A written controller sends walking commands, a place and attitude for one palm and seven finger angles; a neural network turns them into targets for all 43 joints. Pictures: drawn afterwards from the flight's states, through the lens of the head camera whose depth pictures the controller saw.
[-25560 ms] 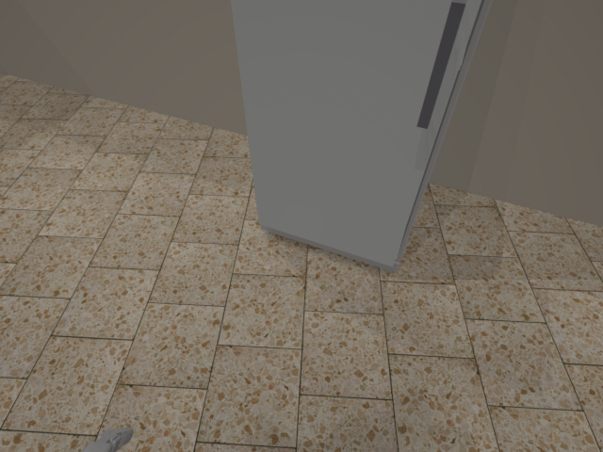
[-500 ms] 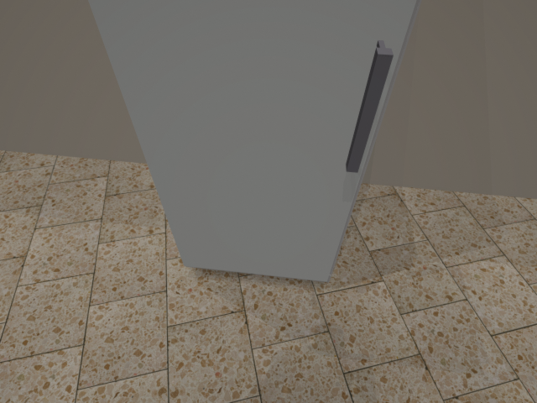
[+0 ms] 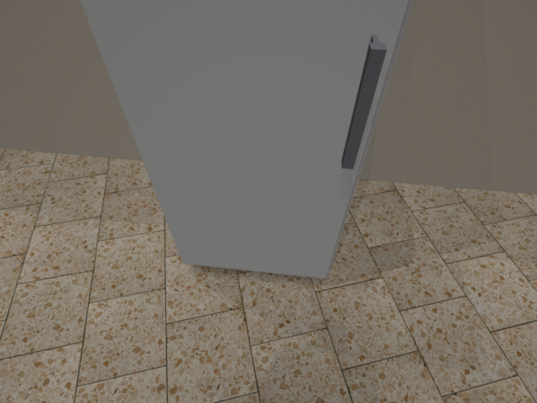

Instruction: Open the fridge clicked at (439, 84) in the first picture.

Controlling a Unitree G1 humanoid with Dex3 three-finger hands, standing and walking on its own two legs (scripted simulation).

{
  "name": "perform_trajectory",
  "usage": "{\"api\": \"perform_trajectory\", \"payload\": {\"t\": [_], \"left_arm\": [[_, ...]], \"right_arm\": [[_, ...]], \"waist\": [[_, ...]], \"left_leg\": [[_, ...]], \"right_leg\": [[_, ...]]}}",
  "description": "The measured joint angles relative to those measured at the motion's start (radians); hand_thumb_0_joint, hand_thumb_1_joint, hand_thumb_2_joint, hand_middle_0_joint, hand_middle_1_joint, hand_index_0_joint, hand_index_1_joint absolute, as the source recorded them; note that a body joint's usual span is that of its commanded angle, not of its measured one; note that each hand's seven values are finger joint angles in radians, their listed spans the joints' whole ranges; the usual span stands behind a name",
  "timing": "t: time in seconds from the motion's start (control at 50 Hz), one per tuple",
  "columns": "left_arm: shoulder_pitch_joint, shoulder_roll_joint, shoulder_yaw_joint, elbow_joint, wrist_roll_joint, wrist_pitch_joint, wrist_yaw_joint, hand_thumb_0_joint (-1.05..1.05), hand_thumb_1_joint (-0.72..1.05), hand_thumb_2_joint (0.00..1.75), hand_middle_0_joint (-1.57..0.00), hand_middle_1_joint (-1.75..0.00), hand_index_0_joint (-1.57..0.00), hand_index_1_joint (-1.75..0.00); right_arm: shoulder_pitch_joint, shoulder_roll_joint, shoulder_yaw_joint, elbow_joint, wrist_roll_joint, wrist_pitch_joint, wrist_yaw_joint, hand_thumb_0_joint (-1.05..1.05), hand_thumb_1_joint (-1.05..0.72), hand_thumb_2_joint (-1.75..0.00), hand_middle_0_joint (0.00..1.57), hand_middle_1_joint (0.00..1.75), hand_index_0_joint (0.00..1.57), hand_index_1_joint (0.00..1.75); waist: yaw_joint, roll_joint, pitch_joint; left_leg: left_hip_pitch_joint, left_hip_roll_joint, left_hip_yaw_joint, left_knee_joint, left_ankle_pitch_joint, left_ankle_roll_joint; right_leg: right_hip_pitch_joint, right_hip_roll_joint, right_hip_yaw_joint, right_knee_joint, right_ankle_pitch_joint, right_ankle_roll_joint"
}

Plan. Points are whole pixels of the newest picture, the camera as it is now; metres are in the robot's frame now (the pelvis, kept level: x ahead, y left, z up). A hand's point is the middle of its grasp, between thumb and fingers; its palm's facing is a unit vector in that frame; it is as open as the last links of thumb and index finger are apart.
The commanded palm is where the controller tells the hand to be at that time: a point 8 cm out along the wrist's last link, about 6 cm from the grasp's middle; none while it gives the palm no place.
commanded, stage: shuffle to correct the standing spot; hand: right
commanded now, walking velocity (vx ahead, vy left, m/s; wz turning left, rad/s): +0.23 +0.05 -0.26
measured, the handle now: (359, 108) +0.64 -0.14 +0.10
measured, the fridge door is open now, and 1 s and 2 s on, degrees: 0 0 0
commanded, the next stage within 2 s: come to a stop and stand still in 0.74 s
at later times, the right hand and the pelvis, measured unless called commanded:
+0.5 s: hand out of the picture +0.00 -0.15 -0.19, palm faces +0.15 +0.98 -0.13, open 7.4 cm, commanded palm none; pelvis +0.10 +0.00 -0.02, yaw -3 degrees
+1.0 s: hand (353, 301) +0.35 -0.15 -0.18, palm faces +0.03 +0.97 -0.25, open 7.3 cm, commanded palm none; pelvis +0.25 +0.04 -0.02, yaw -4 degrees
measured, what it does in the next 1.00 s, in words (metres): walks ahead: right foot, then left foot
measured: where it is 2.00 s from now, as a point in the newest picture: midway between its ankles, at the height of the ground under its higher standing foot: outside the picture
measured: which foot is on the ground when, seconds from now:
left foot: down 0.00-0.52, up 0.54-0.90, down 0.92-1.00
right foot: down 0.00-0.32, up 0.34-0.48, down 0.50-0.92, up 0.94-1.00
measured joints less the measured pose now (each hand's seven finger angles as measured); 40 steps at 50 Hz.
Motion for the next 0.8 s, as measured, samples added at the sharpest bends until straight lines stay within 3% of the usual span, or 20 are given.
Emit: {"api": "perform_trajectory", "payload": {"t": [0.1,0.2,0.28,0.34,0.4,0.44,0.5,0.52,0.56,0.6,0.64,0.7,0.8], "left_arm": [[0.001,0.004,0.003,-0.003,0.005,0.002,-0.001,0.0,0.91,0.9,-0.19,-0.3,-0.2,-0.3],[0.034,0.002,0.012,-0.007,0.012,0.014,-0.005,0.0,0.91,0.9,-0.19,-0.3,-0.2,-0.3],[0.059,0.0,0.017,-0.012,0.011,0.012,-0.005,0.0,0.91,0.9,-0.19,-0.3,-0.2,-0.3],[0.074,0.004,0.017,-0.015,0.01,0.008,-0.006,0.0,0.91,0.9,-0.19,-0.3,-0.2,-0.3],[0.066,0.007,0.021,-0.018,0.012,0.013,-0.012,0.0,0.91,0.9,-0.19,-0.3,-0.2,-0.3],[0.042,0.009,0.025,-0.028,0.009,0.009,-0.015,0.0,0.91,0.9,-0.19,-0.3,-0.2,-0.3],[0.001,0.017,0.028,-0.06,0.007,-0.017,-0.013,0.0,0.91,0.9,-0.19,-0.3,-0.2,-0.3],[-0.012,0.02,0.03,-0.069,0.011,-0.033,-0.009,0.01,0.91,0.9,-0.19,-0.3,-0.2,-0.3],[-0.03,0.02,0.03,-0.085,0.016,-0.054,0.001,0.0,0.91,0.9,-0.19,-0.3,-0.2,-0.3],[-0.029,0.014,0.025,-0.094,0.019,-0.063,0.008,0.0,0.91,0.9,-0.19,-0.3,-0.2,-0.3],[-0.013,0.005,0.02,-0.091,0.02,-0.066,0.015,0.0,0.92,0.9,-0.19,-0.3,-0.2,-0.3],[0.02,-0.01,0.011,-0.07,0.019,-0.061,0.015,0.0,0.92,0.9,-0.19,-0.3,-0.2,-0.3],[0.068,-0.032,0.011,-0.038,0.022,-0.041,0.011,0.0,0.91,0.9,-0.2,-0.3,-0.2,-0.3]], "right_arm": [[0.004,-0.005,-0.003,0.002,-0.004,0.003,0.002,0.01,-0.9,-0.9,0.2,0.29,0.2,0.3],[0.035,-0.008,-0.015,-0.004,-0.014,0.011,0.015,0.01,-0.91,-0.9,0.2,0.29,0.2,0.3],[0.068,-0.008,-0.025,-0.01,-0.014,0.001,0.022,0.01,-0.91,-0.9,0.2,0.29,0.2,0.3],[0.092,0.002,-0.032,-0.009,-0.01,-0.013,0.022,0.01,-0.91,-0.9,0.2,0.29,0.2,0.3],[0.116,0.011,-0.04,-0.008,-0.013,-0.029,0.015,0.01,-0.91,-0.9,0.2,0.29,0.2,0.3],[0.131,0.017,-0.043,-0.002,-0.018,-0.036,0.011,0.0,-0.9,-0.9,0.2,0.29,0.2,0.3],[0.153,0.024,-0.041,0.015,-0.015,-0.03,0.013,0.0,-0.9,-0.9,0.2,0.29,0.2,0.3],[0.158,0.028,-0.04,0.024,-0.009,-0.023,0.015,0.01,-0.9,-0.9,0.2,0.29,0.2,0.3],[0.149,0.031,-0.034,0.04,-0.003,-0.001,0.019,0.01,-0.9,-0.9,0.2,0.29,0.2,0.3],[0.121,0.026,-0.035,0.044,-0.008,0.012,0.019,0.01,-0.9,-0.9,0.2,0.29,0.2,0.3],[0.076,0.014,-0.04,0.028,-0.011,0.014,0.022,0.01,-0.91,-0.9,0.2,0.29,0.2,0.3],[0.0,-0.007,-0.049,-0.021,-0.01,0.009,0.03,0.01,-0.91,-0.9,0.2,0.29,0.2,0.3],[-0.096,-0.053,-0.064,-0.078,-0.01,0.014,0.035,0.02,-0.93,-0.9,0.2,0.29,0.2,0.3]], "waist": [[0.002,0.0,-0.011],[0.002,-0.003,-0.043],[-0.001,-0.007,-0.051],[-0.004,-0.025,-0.051],[-0.014,-0.022,-0.042],[-0.025,-0.008,-0.026],[-0.026,0.016,0.002],[-0.025,0.025,0.01],[-0.018,0.035,0.019],[-0.003,0.031,0.016],[0.009,0.023,0.015],[0.011,0.014,0.014],[0.02,0.005,0.021]], "left_leg": [[-0.008,0.007,0.002,0.018,-0.017,-0.001],[-0.028,0.009,0.011,0.085,-0.123,0.009],[-0.03,0.004,0.016,0.108,-0.11,0.018],[-0.015,-0.013,0.039,0.121,-0.147,0.02],[0.022,-0.019,0.063,0.102,-0.172,0.024],[0.051,-0.014,0.069,0.087,-0.182,0.019],[0.072,0.003,0.063,0.128,-0.229,0.003],[0.048,0.014,0.053,0.204,-0.251,0.006],[-0.045,0.013,0.02,0.453,-0.306,0.019],[-0.143,0.002,0.018,0.653,-0.3,0.026],[-0.225,0.005,0.031,0.742,-0.257,0.02],[-0.307,0.024,0.042,0.705,-0.175,0.006],[-0.34,0.051,0.052,0.466,-0.063,-0.002]], "right_leg": [[-0.003,0.006,0.002,0.005,-0.008,-0.002],[-0.016,0.007,0.01,0.039,-0.053,-0.005],[-0.027,0.001,0.017,0.087,-0.095,0.004],[-0.058,-0.022,0.025,0.182,-0.156,0.004],[-0.137,-0.043,-0.002,0.364,-0.238,0.005],[-0.18,-0.052,-0.02,0.41,-0.271,0.007],[-0.167,-0.057,-0.054,0.253,-0.155,0.004],[-0.157,-0.054,-0.068,0.25,-0.108,-0.012],[-0.129,-0.052,-0.092,0.27,-0.144,-0.023],[-0.084,-0.055,-0.099,0.235,-0.169,-0.022],[-0.041,-0.057,-0.091,0.173,-0.154,-0.008],[0.017,-0.058,-0.076,0.082,-0.125,-0.004],[0.092,-0.064,-0.073,0.008,-0.129,0.024]]}}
